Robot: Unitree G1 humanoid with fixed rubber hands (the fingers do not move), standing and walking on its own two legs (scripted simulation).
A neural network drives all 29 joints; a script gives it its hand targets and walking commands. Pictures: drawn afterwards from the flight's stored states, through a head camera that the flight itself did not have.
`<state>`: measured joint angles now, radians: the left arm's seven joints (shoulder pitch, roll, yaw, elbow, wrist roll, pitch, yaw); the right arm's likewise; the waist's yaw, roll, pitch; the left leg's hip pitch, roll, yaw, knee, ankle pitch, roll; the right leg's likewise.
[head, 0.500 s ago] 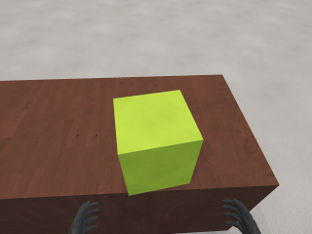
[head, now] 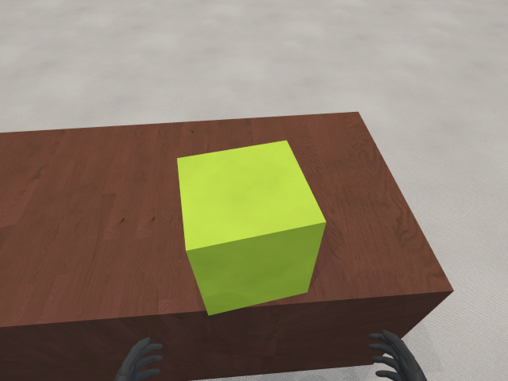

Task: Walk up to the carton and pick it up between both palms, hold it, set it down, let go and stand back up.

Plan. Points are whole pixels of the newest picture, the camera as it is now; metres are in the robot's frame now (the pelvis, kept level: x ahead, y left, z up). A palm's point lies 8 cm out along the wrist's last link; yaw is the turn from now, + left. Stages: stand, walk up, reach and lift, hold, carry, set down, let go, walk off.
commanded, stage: let go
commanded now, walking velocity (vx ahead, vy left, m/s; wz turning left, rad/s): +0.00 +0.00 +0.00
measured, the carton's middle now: (246, 229) +0.41 +0.04 -0.03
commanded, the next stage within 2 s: stand in 0.40 s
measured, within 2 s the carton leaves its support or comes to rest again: neither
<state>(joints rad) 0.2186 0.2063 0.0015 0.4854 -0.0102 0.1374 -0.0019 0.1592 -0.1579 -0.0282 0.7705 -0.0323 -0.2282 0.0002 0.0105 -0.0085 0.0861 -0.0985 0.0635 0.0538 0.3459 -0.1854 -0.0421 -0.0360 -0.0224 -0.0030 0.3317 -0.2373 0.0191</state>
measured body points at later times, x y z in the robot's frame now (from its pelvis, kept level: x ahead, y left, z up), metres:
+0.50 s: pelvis +0.00 +0.00 +0.00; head +0.00 +0.01 +0.45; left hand +0.15 +0.23 -0.10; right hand +0.15 -0.24 -0.10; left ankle +0.00 +0.14 -0.75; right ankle -0.03 -0.13 -0.75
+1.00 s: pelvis -0.05 +0.01 -0.01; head -0.08 +0.02 +0.44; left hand -0.01 +0.27 -0.14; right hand -0.02 -0.25 -0.13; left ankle +0.00 +0.14 -0.75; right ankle -0.03 -0.13 -0.75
